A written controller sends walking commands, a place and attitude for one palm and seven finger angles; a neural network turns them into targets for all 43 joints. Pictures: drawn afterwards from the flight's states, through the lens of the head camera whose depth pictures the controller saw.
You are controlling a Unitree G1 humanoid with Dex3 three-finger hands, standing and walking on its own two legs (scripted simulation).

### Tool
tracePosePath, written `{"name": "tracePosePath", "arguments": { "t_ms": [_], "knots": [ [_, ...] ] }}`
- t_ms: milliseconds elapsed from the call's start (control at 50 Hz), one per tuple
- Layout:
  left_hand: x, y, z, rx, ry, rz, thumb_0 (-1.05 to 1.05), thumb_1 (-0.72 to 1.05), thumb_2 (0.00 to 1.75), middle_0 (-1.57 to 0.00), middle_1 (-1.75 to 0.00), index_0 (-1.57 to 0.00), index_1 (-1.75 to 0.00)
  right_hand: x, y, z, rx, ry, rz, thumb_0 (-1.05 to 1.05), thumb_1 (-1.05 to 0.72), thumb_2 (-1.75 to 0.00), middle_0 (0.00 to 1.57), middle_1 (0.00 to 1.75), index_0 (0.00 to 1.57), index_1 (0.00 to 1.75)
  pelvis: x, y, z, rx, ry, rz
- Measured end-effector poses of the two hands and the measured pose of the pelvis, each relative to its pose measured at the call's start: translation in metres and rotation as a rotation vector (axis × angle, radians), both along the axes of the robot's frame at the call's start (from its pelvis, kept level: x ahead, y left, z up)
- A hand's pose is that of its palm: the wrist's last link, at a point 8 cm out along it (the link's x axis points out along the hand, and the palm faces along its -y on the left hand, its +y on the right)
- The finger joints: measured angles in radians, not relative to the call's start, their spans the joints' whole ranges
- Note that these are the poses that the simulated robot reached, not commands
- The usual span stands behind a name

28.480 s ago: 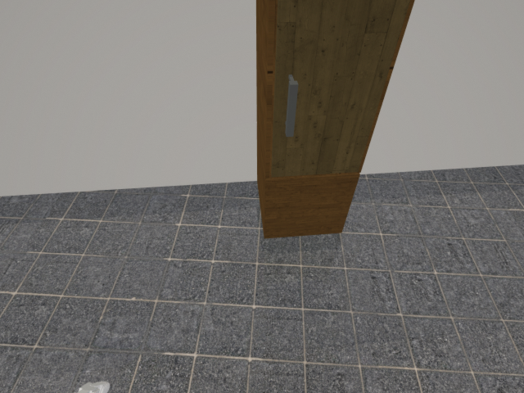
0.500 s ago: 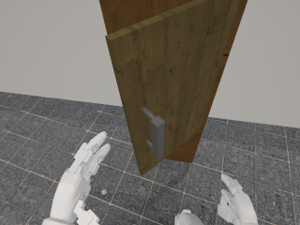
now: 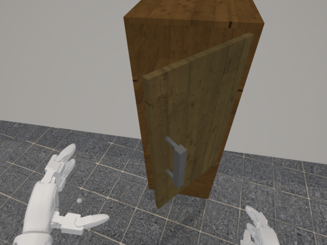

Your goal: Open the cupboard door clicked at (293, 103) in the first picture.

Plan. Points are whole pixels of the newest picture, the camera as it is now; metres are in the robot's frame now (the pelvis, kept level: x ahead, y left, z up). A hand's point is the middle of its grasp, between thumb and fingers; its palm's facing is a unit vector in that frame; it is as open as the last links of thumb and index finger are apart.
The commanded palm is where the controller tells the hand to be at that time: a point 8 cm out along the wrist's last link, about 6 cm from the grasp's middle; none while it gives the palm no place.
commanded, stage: draw the hand back to the body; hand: left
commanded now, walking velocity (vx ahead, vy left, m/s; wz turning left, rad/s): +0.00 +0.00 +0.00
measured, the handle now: (173, 163) +0.35 +0.00 +0.00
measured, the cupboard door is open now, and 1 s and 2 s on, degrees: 49 49 49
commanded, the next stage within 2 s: step back with the hand held close in 0.82 s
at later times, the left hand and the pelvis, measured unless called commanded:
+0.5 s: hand (17, 155) +0.21 +0.27 +0.21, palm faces +0.47 -0.77 -0.42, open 8.5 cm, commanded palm +0.16 +0.30 +0.21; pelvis +0.02 +0.00 +0.03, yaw +0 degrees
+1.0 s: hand (28, 160) +0.21 +0.25 +0.20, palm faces +0.46 -0.79 -0.41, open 7.4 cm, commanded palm +0.15 +0.29 +0.21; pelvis +0.01 -0.01 +0.03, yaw +0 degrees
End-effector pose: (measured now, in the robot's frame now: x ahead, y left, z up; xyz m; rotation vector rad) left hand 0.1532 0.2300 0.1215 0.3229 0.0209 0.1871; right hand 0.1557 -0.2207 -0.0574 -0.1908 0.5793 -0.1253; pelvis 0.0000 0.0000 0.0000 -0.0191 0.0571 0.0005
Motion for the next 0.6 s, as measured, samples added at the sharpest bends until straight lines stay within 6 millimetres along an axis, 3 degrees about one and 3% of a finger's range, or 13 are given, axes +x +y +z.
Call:
{"name": "tracePosePath", "arguments": {
  "t_ms": [220,480,600],
  "knots": [
    [0.01,0.037,0.054,0.113,-0.142,0.11,0.0,0.22,0.6,-0.18,-0.3,-0.18,-0.3,0.019,0.021,0.003,0.026,0.013,0.065,0.02,-0.9,-0.9,0.2,0.3,0.2,0.3,0.014,0.009,0.017,0.001,-0.049,0.002],
    [0.013,0.07,0.101,0.223,-0.261,0.213,0.01,0.66,0.8,-0.2,-0.3,-0.2,-0.3,0.046,0.013,0.019,0.011,0.003,0.085,0.02,-0.9,-0.9,0.2,0.3,0.2,0.3,0.023,0.005,0.03,-0.002,-0.08,0.0],
    [0.015,0.068,0.095,0.181,-0.248,0.234,0.01,0.81,0.86,-0.21,-0.3,-0.21,-0.3,0.047,0.007,0.018,0.014,0.025,0.082,0.02,-0.9,-0.9,0.2,0.3,0.2,0.3,0.021,0.002,0.032,0.0,-0.087,-0.002]
  ]
}}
